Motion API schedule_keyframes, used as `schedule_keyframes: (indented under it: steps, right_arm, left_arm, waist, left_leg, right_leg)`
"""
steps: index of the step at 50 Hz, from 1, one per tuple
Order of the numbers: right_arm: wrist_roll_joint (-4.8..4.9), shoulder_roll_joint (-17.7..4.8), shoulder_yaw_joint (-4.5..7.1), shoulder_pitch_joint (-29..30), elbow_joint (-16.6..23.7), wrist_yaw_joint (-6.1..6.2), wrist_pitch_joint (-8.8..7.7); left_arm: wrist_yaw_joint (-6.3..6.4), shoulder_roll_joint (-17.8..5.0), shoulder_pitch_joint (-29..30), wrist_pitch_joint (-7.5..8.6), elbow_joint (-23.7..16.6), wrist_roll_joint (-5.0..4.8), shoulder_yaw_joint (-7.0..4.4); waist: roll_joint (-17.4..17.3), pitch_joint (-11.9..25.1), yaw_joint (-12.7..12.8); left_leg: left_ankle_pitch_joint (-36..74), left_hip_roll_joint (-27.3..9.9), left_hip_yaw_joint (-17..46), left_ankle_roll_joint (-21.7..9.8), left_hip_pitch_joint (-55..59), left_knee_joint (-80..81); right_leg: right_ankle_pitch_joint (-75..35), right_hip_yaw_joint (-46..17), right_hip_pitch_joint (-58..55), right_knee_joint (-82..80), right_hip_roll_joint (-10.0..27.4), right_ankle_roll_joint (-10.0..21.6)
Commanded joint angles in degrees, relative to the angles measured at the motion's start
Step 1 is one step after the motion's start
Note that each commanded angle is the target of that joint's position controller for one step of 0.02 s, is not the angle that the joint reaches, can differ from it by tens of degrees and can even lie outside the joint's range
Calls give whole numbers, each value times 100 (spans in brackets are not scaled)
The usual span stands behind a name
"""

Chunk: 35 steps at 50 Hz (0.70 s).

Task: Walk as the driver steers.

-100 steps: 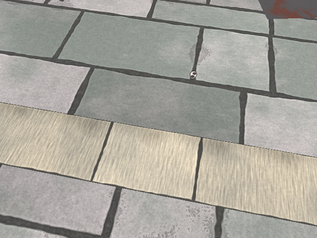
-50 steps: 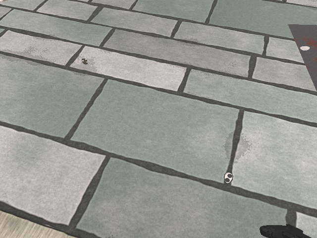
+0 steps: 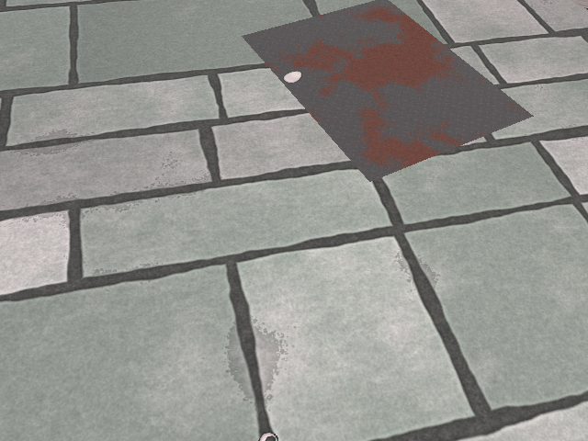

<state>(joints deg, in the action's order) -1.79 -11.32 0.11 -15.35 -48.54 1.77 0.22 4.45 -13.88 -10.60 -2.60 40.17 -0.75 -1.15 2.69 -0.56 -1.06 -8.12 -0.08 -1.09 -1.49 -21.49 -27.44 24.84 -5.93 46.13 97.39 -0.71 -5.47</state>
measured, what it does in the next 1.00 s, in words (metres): walks ahead, turning left: right foot 0.11 m higher, then left foot 0.11 m lower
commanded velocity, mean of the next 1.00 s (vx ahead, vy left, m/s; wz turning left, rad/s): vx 0.01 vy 0.00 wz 0.45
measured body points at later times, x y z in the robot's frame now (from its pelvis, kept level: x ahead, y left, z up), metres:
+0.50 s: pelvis +0.05 -0.03 +0.03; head +0.06 -0.02 +0.48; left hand +0.07 +0.26 -0.08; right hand +0.29 -0.23 -0.05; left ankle +0.13 +0.05 -0.71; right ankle -0.01 -0.17 -0.61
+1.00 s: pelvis +0.10 -0.08 +0.00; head +0.12 -0.08 +0.44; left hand +0.12 +0.24 -0.09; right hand +0.36 -0.25 -0.11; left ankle +0.11 +0.04 -0.73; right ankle +0.18 -0.16 -0.74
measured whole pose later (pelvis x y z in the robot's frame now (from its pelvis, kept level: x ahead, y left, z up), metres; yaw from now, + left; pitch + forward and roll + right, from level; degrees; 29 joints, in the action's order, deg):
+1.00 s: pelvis +0.10 -0.08 +0.00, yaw +31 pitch +2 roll +0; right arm 1.0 -16.6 4.9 -10.9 -37.1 2.3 4.3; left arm 1.4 -13.9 -7.8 0.6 39.1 0.7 -4.8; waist -2.2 0.5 -1.9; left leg -14.9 9.8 13.9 -1.8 -24.7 -34.1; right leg 13.9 -4.2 19.6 30.7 -2.6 0.0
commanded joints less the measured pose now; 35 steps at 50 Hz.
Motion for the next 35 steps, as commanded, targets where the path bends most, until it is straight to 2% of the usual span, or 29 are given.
schedule_keyframes:
  steps: [1, 3, 5, 7, 8, 9, 10, 11, 12, 13, 14, 15, 16, 17, 19, 21, 22, 23, 24, 25, 26, 27, 28, 29, 30, 31, 32, 33, 35]
  right_arm:
    - [13, -918, 177, 453, 526, 105, -103]
    - [46, -1056, 271, 96, 529, 199, -61]
    - [56, -1171, 373, -147, 618, 289, 53]
    - [83, -1227, 443, 3, 826, 331, 198]
    - [133, -1202, 465, 217, 945, 327, 271]
    - [247, -1015, 466, 632, 1236, 330, 341]
    - [338, -852, 460, 1191, 1544, 281, 331]
    - [421, -752, 440, 2000, 2003, 153, 210]
    - [426, -593, 429, 2517, 2253, 55, 16]
    - [387, -325, 389, 2041, 2113, -12, -87]
    - [228, -305, 391, 1427, 1789, 1, -88]
    - [93, -534, 474, 928, 1519, 28, -52]
    - [44, -711, 542, 502, 1326, 14, 4]
    - [75, -689, 529, 289, 1216, -42, 65]
    - [256, -500, 431, 648, 1300, -217, 83]
    - [449, -473, 435, 939, 1386, -428, -47]
    - [473, -496, 463, 894, 1316, -527, -141]
    - [445, -555, 519, 624, 1158, -599, -232]
    - [333, -706, 628, 95, 941, -616, -302]
    - [198, -994, 747, -724, 763, -589, -414]
    - [-109, -1329, 698, -733, 860, -489, -457]
    - [-14, -1295, 680, -542, 967, -432, -417]
    - [101, -1277, 621, -192, 1064, -420, -355]
    - [222, -1379, 630, 308, 1195, -343, -215]
    - [259, -1547, 682, 925, 1329, -248, -99]
    - [247, -1306, 610, 1048, 1434, -189, 0]
    - [246, -1098, 534, 1046, 1429, -152, 64]
    - [294, -1091, 528, 1013, 1448, -122, 121]
    - [281, -1223, 587, 755, 1386, 16, 162]
  left_arm:
    - [-2, -113, -443, 121, -370, 89, -59]
    - [19, -3, 81, 230, -652, 122, 29]
    - [2, 101, 413, 285, -845, 142, 111]
    - [-75, 20, 240, 331, -846, 67, 97]
    - [-119, -51, -100, 351, -762, 12, 54]
    - [-114, -378, -381, 376, -589, 7, -108]
    - [-67, -777, -619, 354, -433, 115, -270]
    - [-6, -1213, -602, 431, -536, 223, -406]
    - [36, -1041, -661, 619, -631, 328, -359]
    - [58, -875, -246, 746, -684, 329, -338]
    - [75, -590, 96, 788, -741, 227, -315]
    - [96, -304, 319, 749, -739, 154, -268]
    - [101, -123, 563, 674, -739, 139, -230]
    - [89, -92, 775, 600, -759, 99, -228]
    - [132, -257, 607, 515, -685, -44, -318]
    - [218, -348, 138, 546, -440, -121, -410]
    - [252, -326, -49, 594, -328, -104, -438]
    - [258, -248, -201, 656, -237, -77, -457]
    - [226, -94, -373, 713, -155, -53, -452]
    - [165, -20, -188, 787, -173, -41, -488]
    - [68, 235, -225, 752, -574, 226, -362]
    - [0, 65, -463, 701, -552, 225, -331]
    - [-25, -329, -574, 634, -562, 214, -387]
    - [16, -523, -536, 487, -525, 271, -439]
    - [47, -589, -497, 344, -688, 146, -429]
    - [63, -750, -412, 210, -625, 88, -502]
    - [47, -743, -322, 104, -636, 86, -520]
    - [40, -586, -287, 55, -624, 97, -501]
    - [37, -390, 139, 111, -682, 208, -448]
  waist:
    - [-1139, 707, 402]
    - [-1104, 943, 127]
    - [-1171, 1081, -68]
    - [-1456, 1070, 13]
    - [-1625, 998, 195]
    - [-817, 717, 455]
    - [693, -22, 750]
    - [1883, -894, 945]
    - [1802, -1195, 1083]
    - [1642, -1099, 594]
    - [1261, -854, 290]
    - [784, -544, 55]
    - [413, -250, -191]
    - [206, -91, -327]
    - [18, -49, -90]
    - [138, -144, 102]
    - [150, -159, 122]
    - [20, -94, 49]
    - [-276, 106, -116]
    - [-912, 253, -590]
    - [-968, 808, -281]
    - [-991, 1397, -275]
    - [-597, 1799, -134]
    - [-14, 1632, 91]
    - [-539, 1488, 388]
    - [-603, 1326, 344]
    - [-635, 1215, 296]
    - [-716, 1034, 292]
    - [-838, 974, 49]
  left_leg:
    - [2333, -1097, 1088, -1290, 12, 880]
    - [3037, -1347, 1446, -1392, 931, 572]
    - [2953, -1502, 1771, -1383, 1432, 332]
    - [2719, -1407, 1808, -1283, 942, 350]
    - [2559, -1250, 1682, -1174, 400, 343]
    - [1705, -759, 970, -749, -662, 108]
    - [-139, 47, 210, -281, -1863, -814]
    - [-1575, 714, 215, -33, -3091, -1852]
    - [-2335, 660, 1229, -43, -3848, -2880]
    - [-2165, 626, 1683, -105, -4225, -3391]
    - [-1487, 511, 1556, -50, -4053, -3719]
    - [-706, 379, 1238, 66, -3501, -3813]
    - [45, 342, 788, 220, -2621, -3771]
    - [741, 376, 336, 343, -1791, -3463]
    - [1734, 332, -36, 441, -635, -1992]
    - [2447, 222, 51, 431, -110, -361]
    - [2866, 181, 54, 373, 122, 381]
    - [3218, 177, 5, 271, 550, 944]
    - [3357, 228, -39, 89, 1206, 1187]
    - [4714, -361, 656, -431, 2146, 1356]
    - [6083, -1345, 1899, -822, 3709, -156]
    - [7008, -1784, 2089, -1260, 3938, -454]
    - [6063, -1839, 2264, -1364, 3712, -346]
    - [4432, -1501, 2141, -1230, 2956, -53]
    - [2069, -1636, 2970, -1450, 2235, 535]
    - [523, -1459, 3175, -1438, 1737, 835]
    - [-602, -1223, 3149, -1311, 1461, 939]
    - [-1281, -939, 2983, -1177, 1179, 999]
    - [-1297, -737, 2828, -994, 1035, 939]
  right_leg:
    - [-608, 421, -847, -349, 120, -154]
    - [-257, 347, -408, -872, 234, -178]
    - [105, 277, -302, -1730, 351, -110]
    - [355, 478, -1135, -2635, 290, 6]
    - [264, 693, -1841, -3255, 200, 106]
    - [-153, 682, -2354, -3732, 221, 363]
    - [177, -335, -2365, -5423, 625, 766]
    - [913, -2708, -2011, -7416, 1487, 1546]
    - [618, -3948, -1987, -8012, 1934, 2084]
    - [96, -3811, -2200, -7693, 2151, 2199]
    - [-245, -3118, -2221, -7037, 2089, 2049]
    - [-458, -2257, -2060, -6466, 1960, 1811]
    - [-548, -1440, -1646, -6194, 1700, 1596]
    - [-498, -738, -1219, -6141, 1471, 1414]
    - [-151, 215, -910, -6073, 1192, 1115]
    - [228, 545, -1369, -5705, 1138, 1018]
    - [182, 655, -1687, -5460, 1139, 1034]
    - [-7, 786, -1861, -5104, 1077, 1051]
    - [-312, 1039, -1869, -4377, 821, 1008]
    - [1069, 1502, -1047, -2137, 183, 752]
    - [1566, 417, 489, -1044, 47, 585]
    - [1560, 209, 862, -33, 107, 572]
    - [1040, -35, 936, 280, 156, 573]
    - [218, -196, 743, -473, 263, 432]
    - [-456, -358, 645, -1148, 376, 240]
    - [-693, -400, 461, -1401, 411, 110]
    - [-850, -381, 288, -1872, 328, 61]
    - [-782, -259, 110, -2680, 272, 27]
    - [-853, -186, -284, -3713, 148, -12]
Velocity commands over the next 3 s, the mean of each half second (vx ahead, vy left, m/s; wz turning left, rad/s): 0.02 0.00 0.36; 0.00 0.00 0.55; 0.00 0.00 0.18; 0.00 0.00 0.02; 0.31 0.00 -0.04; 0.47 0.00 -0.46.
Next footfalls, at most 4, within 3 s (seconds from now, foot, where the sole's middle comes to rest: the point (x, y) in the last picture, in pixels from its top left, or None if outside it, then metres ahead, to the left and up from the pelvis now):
0.14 right None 0.01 -0.17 -0.66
0.48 left None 0.15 0.05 -0.77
0.98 right None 0.21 -0.14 -0.77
1.34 left None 0.08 0.06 -0.77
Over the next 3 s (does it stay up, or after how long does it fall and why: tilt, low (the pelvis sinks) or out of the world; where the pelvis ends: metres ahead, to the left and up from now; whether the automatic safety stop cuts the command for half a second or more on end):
stays up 0.49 0.15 0.01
